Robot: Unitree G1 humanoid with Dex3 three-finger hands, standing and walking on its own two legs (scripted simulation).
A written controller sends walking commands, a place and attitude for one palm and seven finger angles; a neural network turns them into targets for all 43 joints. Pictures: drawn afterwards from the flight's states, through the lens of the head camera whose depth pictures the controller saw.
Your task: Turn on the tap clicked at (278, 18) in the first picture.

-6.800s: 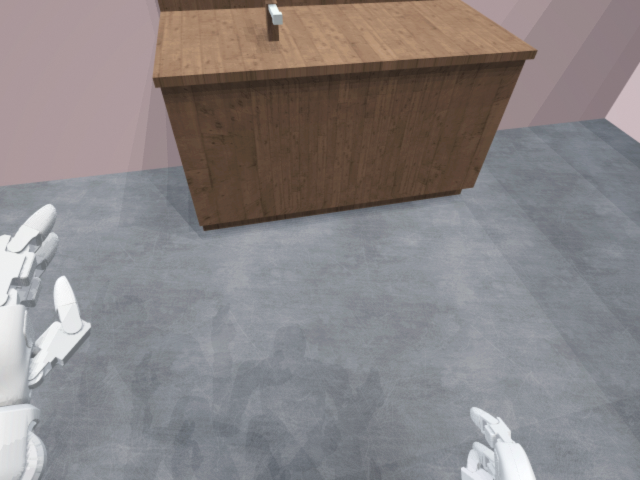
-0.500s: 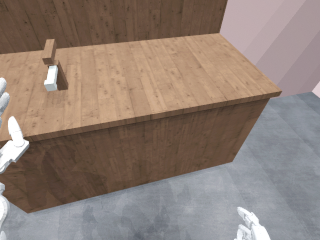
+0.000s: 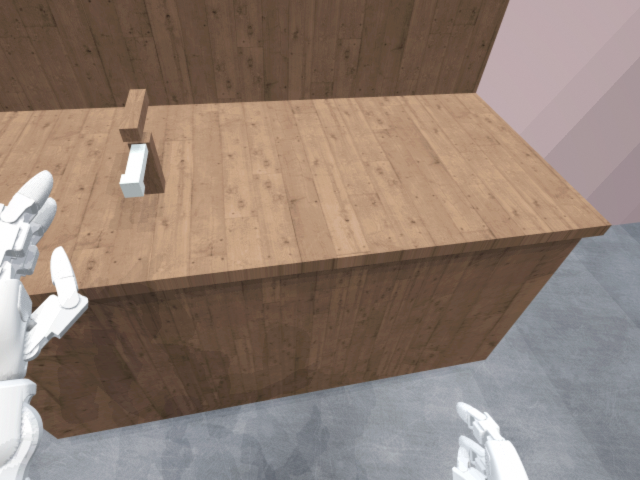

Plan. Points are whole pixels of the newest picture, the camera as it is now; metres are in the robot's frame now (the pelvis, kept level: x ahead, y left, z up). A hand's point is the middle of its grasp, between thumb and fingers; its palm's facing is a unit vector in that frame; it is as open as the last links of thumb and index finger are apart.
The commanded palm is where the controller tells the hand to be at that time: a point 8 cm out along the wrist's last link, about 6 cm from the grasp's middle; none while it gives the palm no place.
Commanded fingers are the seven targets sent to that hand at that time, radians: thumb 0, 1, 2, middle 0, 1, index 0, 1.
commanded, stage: shuffle to correct the standing spot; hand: left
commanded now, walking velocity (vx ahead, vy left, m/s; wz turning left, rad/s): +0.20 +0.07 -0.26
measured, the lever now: (132, 185) +0.49 +0.36 +0.07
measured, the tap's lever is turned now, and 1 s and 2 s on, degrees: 0 0 0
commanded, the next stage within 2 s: come to a stop and stand still in 0.78 s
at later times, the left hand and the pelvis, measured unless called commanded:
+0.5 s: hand (142, 201) +0.35 +0.26 +0.17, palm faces +0.37 -0.82 -0.44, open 7.4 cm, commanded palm +0.30 +0.29 +0.18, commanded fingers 0.00 0.90 0.90 -0.20 -0.30 -0.20 -0.30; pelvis +0.12 +0.02 -0.02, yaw -4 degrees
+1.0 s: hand (128, 164) +0.42 +0.31 +0.17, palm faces +0.37 -0.84 -0.40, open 7.4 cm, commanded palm +0.36 +0.35 +0.18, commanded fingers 0.00 0.90 0.90 -0.20 -0.30 -0.20 -0.30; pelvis +0.18 +0.08 -0.01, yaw -4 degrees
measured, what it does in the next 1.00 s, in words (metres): walks ahead: left foot, then right foot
